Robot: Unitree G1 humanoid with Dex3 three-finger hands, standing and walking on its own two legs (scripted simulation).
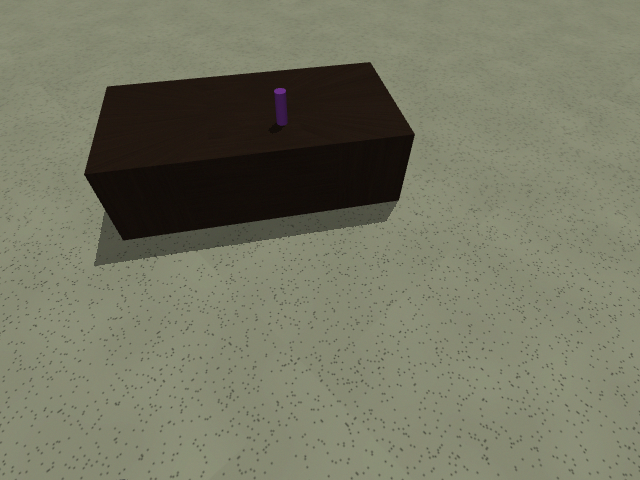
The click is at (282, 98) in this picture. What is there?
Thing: slim round
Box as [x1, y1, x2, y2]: [274, 88, 287, 125]
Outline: 277,88 274,90 276,120 278,124 283,125 287,122 285,90 283,88
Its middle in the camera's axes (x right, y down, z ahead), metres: -0.14 -0.51 +1.49
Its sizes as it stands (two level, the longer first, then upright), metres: 0.044 0.044 0.135
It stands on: a support 0.36 m high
